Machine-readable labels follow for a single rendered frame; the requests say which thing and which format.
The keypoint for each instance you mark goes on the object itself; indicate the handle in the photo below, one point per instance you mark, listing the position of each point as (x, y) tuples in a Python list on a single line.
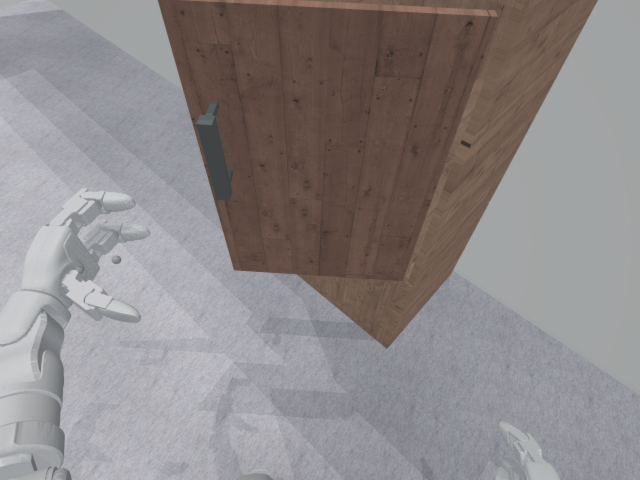
[(211, 143)]

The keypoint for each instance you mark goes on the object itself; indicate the left robot forearm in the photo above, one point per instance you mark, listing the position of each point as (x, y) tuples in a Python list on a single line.
[(32, 327)]

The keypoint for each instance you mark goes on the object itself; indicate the right robot hand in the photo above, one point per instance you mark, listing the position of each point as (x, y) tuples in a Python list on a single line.
[(528, 453)]

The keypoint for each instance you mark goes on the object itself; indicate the cupboard door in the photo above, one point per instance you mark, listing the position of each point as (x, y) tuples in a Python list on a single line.
[(336, 119)]

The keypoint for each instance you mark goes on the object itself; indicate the left robot hand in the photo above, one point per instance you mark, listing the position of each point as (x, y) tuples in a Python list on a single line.
[(56, 250)]

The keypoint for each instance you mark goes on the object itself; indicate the robot left shin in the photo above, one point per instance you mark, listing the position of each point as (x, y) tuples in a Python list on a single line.
[(260, 472)]

